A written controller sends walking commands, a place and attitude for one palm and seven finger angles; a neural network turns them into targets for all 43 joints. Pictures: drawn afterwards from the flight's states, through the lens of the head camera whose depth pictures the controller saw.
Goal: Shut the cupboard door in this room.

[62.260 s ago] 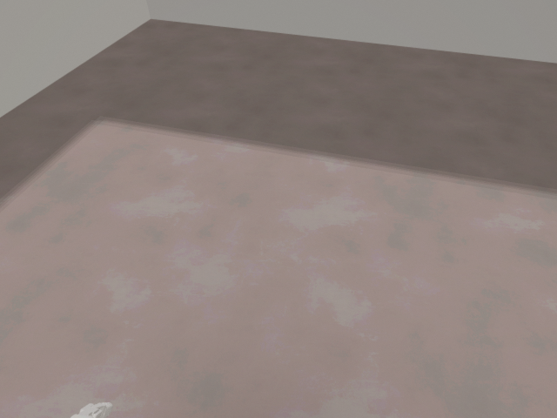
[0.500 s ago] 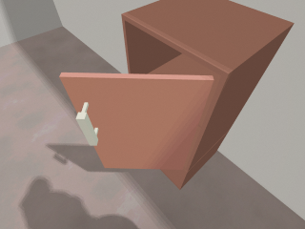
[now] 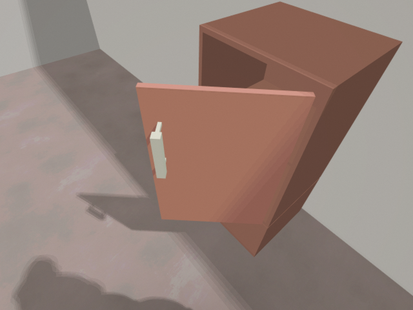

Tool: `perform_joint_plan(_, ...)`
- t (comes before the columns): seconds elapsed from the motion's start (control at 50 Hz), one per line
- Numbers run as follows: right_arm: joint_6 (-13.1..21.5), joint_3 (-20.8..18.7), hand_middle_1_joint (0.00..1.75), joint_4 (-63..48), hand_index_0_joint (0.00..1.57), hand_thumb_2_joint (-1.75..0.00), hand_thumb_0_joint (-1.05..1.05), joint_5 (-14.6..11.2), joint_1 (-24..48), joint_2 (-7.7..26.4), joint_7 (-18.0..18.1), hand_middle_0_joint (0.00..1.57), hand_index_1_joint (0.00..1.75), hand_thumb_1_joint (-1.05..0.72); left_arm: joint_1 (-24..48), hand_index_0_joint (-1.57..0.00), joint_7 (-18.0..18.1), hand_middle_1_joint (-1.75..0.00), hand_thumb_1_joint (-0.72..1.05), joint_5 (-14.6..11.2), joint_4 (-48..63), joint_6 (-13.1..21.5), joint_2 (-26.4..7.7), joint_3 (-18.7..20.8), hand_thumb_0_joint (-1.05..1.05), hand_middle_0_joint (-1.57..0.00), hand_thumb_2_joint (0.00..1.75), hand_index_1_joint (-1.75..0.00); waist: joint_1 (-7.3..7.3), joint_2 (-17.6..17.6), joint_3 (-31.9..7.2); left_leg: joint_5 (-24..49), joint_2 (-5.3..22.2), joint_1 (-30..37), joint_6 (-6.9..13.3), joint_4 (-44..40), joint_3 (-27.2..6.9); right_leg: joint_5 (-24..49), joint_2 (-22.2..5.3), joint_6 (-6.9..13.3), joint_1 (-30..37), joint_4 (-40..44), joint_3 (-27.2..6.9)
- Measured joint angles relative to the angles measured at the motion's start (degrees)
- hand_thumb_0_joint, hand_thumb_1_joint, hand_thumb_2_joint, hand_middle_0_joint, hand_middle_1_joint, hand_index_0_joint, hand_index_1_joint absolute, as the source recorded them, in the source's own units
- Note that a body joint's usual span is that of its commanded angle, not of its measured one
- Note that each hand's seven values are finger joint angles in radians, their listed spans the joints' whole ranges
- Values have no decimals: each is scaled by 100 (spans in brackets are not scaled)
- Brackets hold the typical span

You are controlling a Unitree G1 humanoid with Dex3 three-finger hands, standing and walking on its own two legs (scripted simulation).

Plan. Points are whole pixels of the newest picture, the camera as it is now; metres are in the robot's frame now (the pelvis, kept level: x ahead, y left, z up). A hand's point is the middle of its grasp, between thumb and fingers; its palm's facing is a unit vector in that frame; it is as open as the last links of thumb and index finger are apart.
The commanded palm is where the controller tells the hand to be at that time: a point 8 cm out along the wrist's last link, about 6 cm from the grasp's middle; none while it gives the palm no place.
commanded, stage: come to a stop and stand still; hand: left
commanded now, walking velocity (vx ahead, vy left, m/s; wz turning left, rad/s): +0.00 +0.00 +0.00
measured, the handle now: (160, 150) +0.49 +0.15 +0.00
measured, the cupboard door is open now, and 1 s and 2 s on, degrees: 46 46 46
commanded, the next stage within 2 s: look again from close up in 1.08 s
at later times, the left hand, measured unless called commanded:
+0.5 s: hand out of the picture -0.01 +0.22 -0.18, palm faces +0.05 -0.98 -0.17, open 7.3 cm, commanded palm none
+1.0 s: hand out of the picture -0.07 +0.24 -0.17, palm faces +0.00 -0.99 -0.16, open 7.3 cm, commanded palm none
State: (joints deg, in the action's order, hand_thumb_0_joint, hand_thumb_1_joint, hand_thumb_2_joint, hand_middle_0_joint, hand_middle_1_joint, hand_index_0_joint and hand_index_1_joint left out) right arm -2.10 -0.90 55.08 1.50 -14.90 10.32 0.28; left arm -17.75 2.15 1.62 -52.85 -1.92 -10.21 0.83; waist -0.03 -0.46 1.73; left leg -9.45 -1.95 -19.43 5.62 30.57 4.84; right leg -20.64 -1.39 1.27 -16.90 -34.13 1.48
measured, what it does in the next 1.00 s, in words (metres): steps to the left: left foot, then right foot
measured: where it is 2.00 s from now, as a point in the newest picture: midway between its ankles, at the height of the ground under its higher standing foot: outside the picture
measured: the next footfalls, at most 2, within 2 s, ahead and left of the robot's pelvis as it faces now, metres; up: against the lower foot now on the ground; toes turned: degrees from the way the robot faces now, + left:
left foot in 0.32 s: +0.00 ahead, +0.08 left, +0.00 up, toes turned +3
right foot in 0.62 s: +0.04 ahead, -0.08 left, +0.00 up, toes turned +1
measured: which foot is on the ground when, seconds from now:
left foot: down 0.00-0.18, up 0.20-0.30, down 0.32-1.00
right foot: down 0.00-0.34, up 0.36-0.60, down 0.62-1.00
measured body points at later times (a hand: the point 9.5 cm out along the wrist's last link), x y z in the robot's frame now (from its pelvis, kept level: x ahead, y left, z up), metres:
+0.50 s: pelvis -0.04 +0.05 +0.00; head -0.04 +0.08 +0.45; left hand -0.01 +0.27 -0.16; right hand -0.06 -0.16 -0.14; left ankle -0.04 +0.08 -0.73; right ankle -0.01 -0.10 -0.70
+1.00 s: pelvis -0.06 +0.08 +0.01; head -0.06 +0.10 +0.46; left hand -0.07 +0.29 -0.16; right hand -0.09 -0.14 -0.14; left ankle -0.04 +0.08 -0.73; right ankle -0.05 -0.09 -0.73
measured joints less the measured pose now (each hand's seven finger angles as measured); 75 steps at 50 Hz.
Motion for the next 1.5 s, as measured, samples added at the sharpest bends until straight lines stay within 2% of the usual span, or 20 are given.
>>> perform_joint_plan(0.14, -109, -46, 30, 144, 20, -89, 0, -23, -21, 16, -6, 20, 30, -91, -605, -20, 7, -30, 91, 11, -277, -53, 111, 29, 0, -20, 90, -30, 80, -105, 13, -47, -79, 9, 17, -68, -42, 95, 43, 20, 60, 132, -129)
perform_joint_plan(0.18, -152, -67, 30, 156, 20, -89, 0, -34, -6, 4, -6, 20, 30, -91, -801, -20, 20, -30, 91, 11, -364, -51, 146, 25, 0, -20, 90, -30, 102, -94, -38, -389, -121, -47, -87, 5, -69, 120, 45, -6, 67, 221, -186)
perform_joint_plan(0.2, -170, -85, 30, 143, 20, -89, 1, -37, -2, -3, -4, 20, 30, -91, -884, -20, 26, -30, 91, 6, -405, -57, 164, 25, 0, -20, 90, -30, 97, -80, -71, -651, -143, -137, -203, 158, -96, 153, 32, -29, 58, 278, -192)
perform_joint_plan(0.24, -167, -141, 30, 114, 20, -89, 0, -34, -16, -30, -3, 20, 30, -91, -972, -20, 48, -30, 91, -6, -490, -119, 190, 57, 0, -20, 90, -30, 85, -3, -114, -899, -174, -334, -372, 1038, -140, 479, -27, -85, 31, 404, -193)
perform_joint_plan(0.28, -104, -177, 30, 89, 20, -89, 0, -53, -101, -66, -1, 20, 30, -91, -961, -20, 80, -30, 91, -10, -581, -180, 183, 101, 0, -20, 90, -30, 41, 117, -172, -996, -146, -249, -433, 1741, -168, 952, -100, -148, -57, 419, -194)
perform_joint_plan(0.3, -42, -176, 30, 88, 20, -89, 0, -72, -171, -81, 2, 20, 30, -91, -926, -20, 88, -30, 91, -9, -606, -193, 170, 109, 0, -20, 90, -30, 20, 166, -209, -1037, -92, -9, -442, 1570, -183, 1000, -107, -229, -146, 315, -217)
perform_joint_plan(0.32, 28, -161, 30, 86, 20, -89, 0, -87, -259, -82, 9, 20, 29, -91, -881, -20, 92, -30, 91, -10, -588, -193, 158, 102, 1, -20, 90, -30, 11, 182, -248, -1126, -32, 313, -458, 1053, -223, 916, -90, -283, -284, 134, -232)
perform_joint_plan(0.34, 89, -150, 30, 133, 20, -89, 0, -92, -299, -115, 32, 20, 29, -91, -781, -20, 100, -30, 91, -19, -563, -183, 130, 100, 1, -20, 90, -30, -4, 279, -231, -1441, -96, 476, -255, 709, -170, 745, -133, -293, -442, -117, -293)
perform_joint_plan(0.36, 122, -130, 30, 201, 20, -89, 0, -85, -312, -182, 60, 20, 29, -91, -643, -20, 103, -30, 91, -34, -544, -174, 93, 109, 1, -20, 90, -30, 8, 436, -148, -1437, -207, 515, -76, 642, -77, 458, -168, -237, -530, -351, -455)
perform_joint_plan(0.4, 162, -53, 30, 291, 20, -89, 0, -48, -404, -261, 132, 20, 29, -91, -411, -20, 112, -30, 91, -58, -483, -134, 87, 104, 1, -20, 90, -30, 50, 531, -49, -1142, -281, 606, 106, 506, 62, -35, -87, -160, -616, -777, -586)
perform_joint_plan(0.48, 209, 76, 30, 511, 20, -89, 0, -32, -605, -368, 216, 20, 29, -91, 4, -20, 126, -30, 92, -53, -424, -84, 131, 61, 1, -20, 90, -30, -17, 359, -80, -759, -331, 836, 210, -43, 37, -139, 71, -87, -498, -1231, -450)
perform_joint_plan(0.54, 243, 144, 30, 607, 20, -89, 0, -31, -655, -479, 205, 20, 29, -91, 190, -20, 109, -30, 93, -74, -359, -12, 43, 86, 1, -20, 90, -30, -52, 295, -111, -557, -351, 918, 264, -375, 43, -113, 66, -64, -111, -661, -281)
perform_joint_plan(0.62, 306, 189, 30, 650, 20, -89, 0, -72, -623, -596, 215, 20, 30, -91, 354, -20, 102, -30, 93, -111, -332, 65, -30, 76, 1, -20, 90, -30, -104, 319, -122, -437, -424, 870, 292, -525, 167, 390, -3, 19, 506, 466, -306)
perform_joint_plan(0.66, 305, 187, 30, 701, 21, -89, 1, -80, -545, -585, 227, 20, 30, -91, 437, -20, 116, -30, 93, -122, -393, 71, 16, 54, 1, -20, 90, -30, -136, 232, -67, -407, -399, 864, 276, -554, 204, 599, 9, -142, 596, 711, -344)
perform_joint_plan(0.68, 308, 179, 30, 712, 21, -89, 1, -89, -529, -575, 226, 20, 30, -91, 459, -20, 116, -30, 92, -125, -408, 67, 44, 28, 1, -20, 90, -30, -166, 185, -42, -371, -396, 885, 255, -605, 196, 640, 13, -136, 620, 766, -336)
perform_joint_plan(0.74, 301, 161, 30, 738, 21, -89, 1, -95, -517, -544, 204, 20, 30, -91, 432, -20, 104, -30, 92, -124, -431, 65, 114, -19, 0, -20, 90, -30, -194, 133, -18, -258, -438, 942, 255, -756, 196, 681, -22, -90, 638, 823, -338)
perform_joint_plan(0.9, 229, 97, 30, 807, 21, -89, 0, -93, -482, -400, 164, 20, 30, -91, 79, -20, 94, -30, 93, -77, -615, 23, 133, -32, 0, -20, 90, -30, -108, 194, -61, -123, -532, 993, 252, -983, 247, 697, -102, -62, 562, 794, -403)
perform_joint_plan(1.16, 254, 86, 30, 843, 20, -89, 0, -136, -278, -230, 190, 20, 29, -91, -540, -20, 72, -30, 91, -69, -1048, 67, 367, -158, 0, -20, 90, -30, 29, 229, -12, -28, -598, 1025, 275, -1175, 254, 739, -158, -141, 531, 852, -432)
perform_joint_plan(1.34, 292, 132, 30, 903, 20, -89, 1, -142, -200, -314, 212, 20, 29, -92, -542, -20, 89, -30, 91, -75, -1140, 134, 425, -204, 0, -20, 90, -30, 47, 237, -55, -56, -585, 1080, 282, -1202, 240, 720, -148, -249, 593, 895, -426)
perform_joint_plan(1.5, 319, 152, 30, 935, 20, -89, 0, -141, -284, -369, 208, 20, 29, -92, -338, -20, 98, -30, 91, -78, -1054, 153, 401, -194, 0, -20, 90, -30, 5, 251, -94, -104, -565, 1108, 254, -1208, 241, 652, -128, -287, 591, 850, -434)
